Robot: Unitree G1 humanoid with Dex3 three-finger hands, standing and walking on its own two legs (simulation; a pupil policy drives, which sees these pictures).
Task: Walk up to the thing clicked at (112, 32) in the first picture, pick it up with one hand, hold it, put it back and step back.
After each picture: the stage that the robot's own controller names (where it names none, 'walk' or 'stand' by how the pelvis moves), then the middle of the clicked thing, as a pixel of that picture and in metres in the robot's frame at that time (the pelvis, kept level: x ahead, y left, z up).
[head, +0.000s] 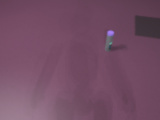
stand; (109, 41) +1.39 -0.28 -0.65
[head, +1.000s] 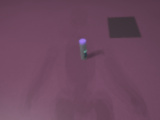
walk; (83, 49) +1.28 +0.11 -0.63
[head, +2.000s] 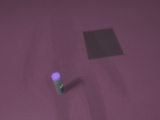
walk; (58, 84) +0.79 +0.31 -0.64
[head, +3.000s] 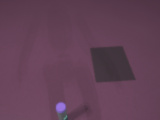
walk; (62, 114) +0.53 +0.20 -0.64
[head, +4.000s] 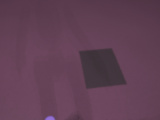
stand; out of the picture +0.42 +0.22 -0.65
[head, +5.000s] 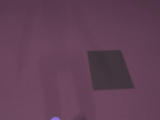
stand; out of the picture +0.40 +0.17 -0.65
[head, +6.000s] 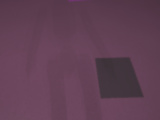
stand; out of the picture +0.38 +0.16 -0.66
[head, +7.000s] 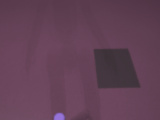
stand; out of the picture +0.42 +0.17 -0.65
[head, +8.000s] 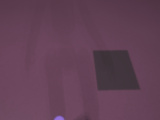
stand; out of the picture +0.41 +0.15 -0.65
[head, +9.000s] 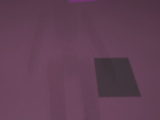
stand; out of the picture +0.41 +0.16 -0.66
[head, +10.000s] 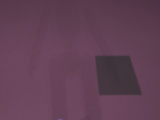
stand; out of the picture +0.42 +0.16 -0.66
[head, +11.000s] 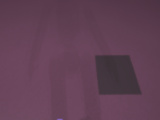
stand; out of the picture +0.42 +0.17 -0.66
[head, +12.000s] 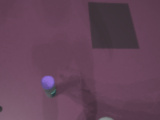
go down; (49, 88) +0.46 +0.16 -0.49
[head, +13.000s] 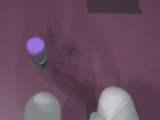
go down; (38, 56) +0.52 +0.17 -0.29
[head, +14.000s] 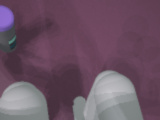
close in; (4, 33) +0.51 +0.20 -0.21
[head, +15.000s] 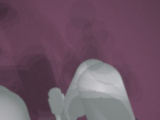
close; out of the picture +0.51 +0.24 -0.17
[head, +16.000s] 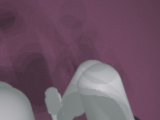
lift; out of the picture +0.47 +0.22 -0.18
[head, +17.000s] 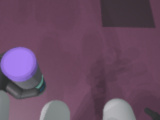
lift; (29, 77) +0.34 +0.17 -0.01
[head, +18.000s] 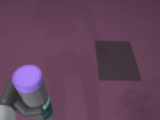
hold; (37, 99) +0.29 +0.16 +0.02
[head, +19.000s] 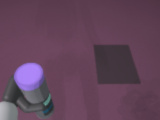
hold; (38, 95) +0.31 +0.15 +0.03
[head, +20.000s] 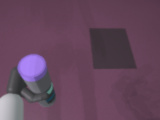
crouch; (41, 85) +0.34 +0.14 +0.00
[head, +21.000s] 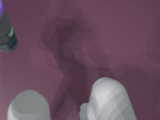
lower; out of the picture +0.50 +0.19 -0.05
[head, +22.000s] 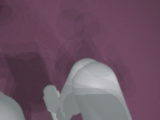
lower; out of the picture +0.49 +0.24 -0.17
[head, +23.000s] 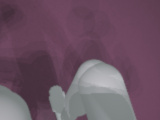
lower; out of the picture +0.47 +0.23 -0.18
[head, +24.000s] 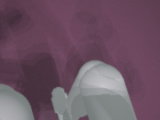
lower; out of the picture +0.47 +0.22 -0.18
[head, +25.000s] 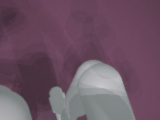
lower; out of the picture +0.47 +0.22 -0.18
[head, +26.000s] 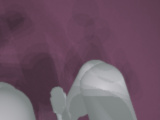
draw back; out of the picture +0.46 +0.21 -0.18
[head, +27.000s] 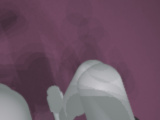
rise; out of the picture +0.46 +0.22 -0.18
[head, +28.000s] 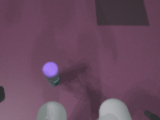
walk; (52, 76) +0.45 +0.14 -0.39
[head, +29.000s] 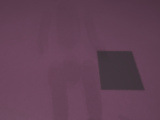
stand; out of the picture +0.39 +0.13 -0.60
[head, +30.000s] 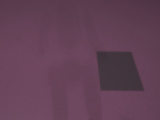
stand; out of the picture +0.39 +0.13 -0.60
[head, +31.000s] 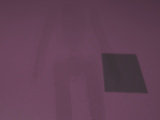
stand; out of the picture +0.40 +0.12 -0.64
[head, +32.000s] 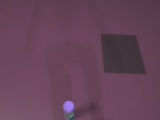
walk; (68, 111) +0.44 +0.08 -0.63
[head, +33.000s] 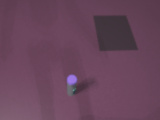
walk; (71, 86) +0.58 +0.07 -0.63
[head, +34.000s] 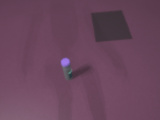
walk; (67, 69) +0.80 +0.21 -0.63
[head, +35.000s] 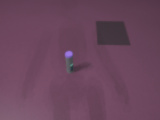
stand; (69, 62) +1.03 +0.16 -0.63
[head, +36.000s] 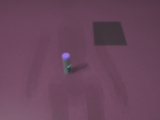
stand; (66, 64) +1.03 +0.18 -0.66
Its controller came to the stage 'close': yes
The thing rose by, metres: 0.68
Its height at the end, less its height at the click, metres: +0.00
